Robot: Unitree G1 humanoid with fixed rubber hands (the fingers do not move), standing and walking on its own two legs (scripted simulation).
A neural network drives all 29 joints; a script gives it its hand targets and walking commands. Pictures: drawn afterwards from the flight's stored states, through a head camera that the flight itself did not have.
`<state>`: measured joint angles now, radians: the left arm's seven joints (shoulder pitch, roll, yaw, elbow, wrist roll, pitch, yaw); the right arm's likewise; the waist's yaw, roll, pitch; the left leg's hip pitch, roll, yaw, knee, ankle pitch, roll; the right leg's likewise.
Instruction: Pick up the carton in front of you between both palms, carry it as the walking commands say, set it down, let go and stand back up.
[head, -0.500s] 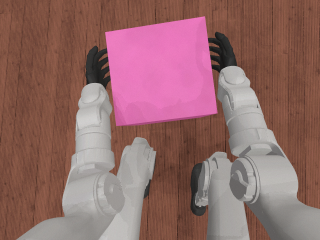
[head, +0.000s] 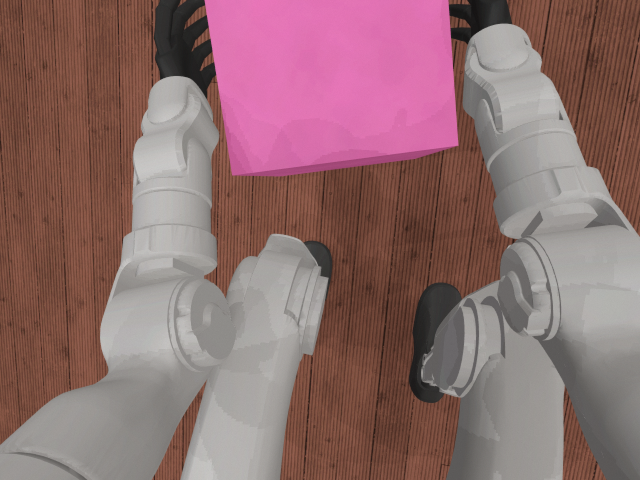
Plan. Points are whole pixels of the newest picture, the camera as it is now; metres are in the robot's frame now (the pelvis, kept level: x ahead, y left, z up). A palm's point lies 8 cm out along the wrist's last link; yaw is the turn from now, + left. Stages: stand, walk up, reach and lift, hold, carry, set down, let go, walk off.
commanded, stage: set down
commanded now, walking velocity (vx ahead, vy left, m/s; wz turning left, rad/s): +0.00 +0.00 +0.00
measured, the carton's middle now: (335, 81) +0.50 +0.11 -0.23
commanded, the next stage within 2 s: none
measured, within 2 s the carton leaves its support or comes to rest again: rests again in 0.84 s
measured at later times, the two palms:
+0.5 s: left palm (198, 86) +0.46 +0.24 -0.16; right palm (481, 45) +0.55 -0.05 -0.20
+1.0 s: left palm (194, 90) +0.46 +0.26 -0.18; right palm (474, 47) +0.55 -0.04 -0.20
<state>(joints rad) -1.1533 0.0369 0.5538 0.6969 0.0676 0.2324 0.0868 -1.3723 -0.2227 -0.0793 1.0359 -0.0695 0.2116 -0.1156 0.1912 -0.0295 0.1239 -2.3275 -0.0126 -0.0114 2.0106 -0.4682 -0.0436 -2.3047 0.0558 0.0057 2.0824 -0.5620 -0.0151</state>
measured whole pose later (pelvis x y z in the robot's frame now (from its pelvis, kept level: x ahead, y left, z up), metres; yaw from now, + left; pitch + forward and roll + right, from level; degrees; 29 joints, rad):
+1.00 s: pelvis +0.00 -0.01 -0.03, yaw +1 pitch +41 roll +4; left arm -1.23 0.17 0.59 0.98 0.05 0.11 0.01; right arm -1.48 -0.22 -0.07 1.21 -0.11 0.13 -0.03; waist 0.17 0.01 0.23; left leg -2.33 -0.02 -0.01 2.11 -0.50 -0.07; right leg -2.32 0.07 0.01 2.20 -0.59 -0.03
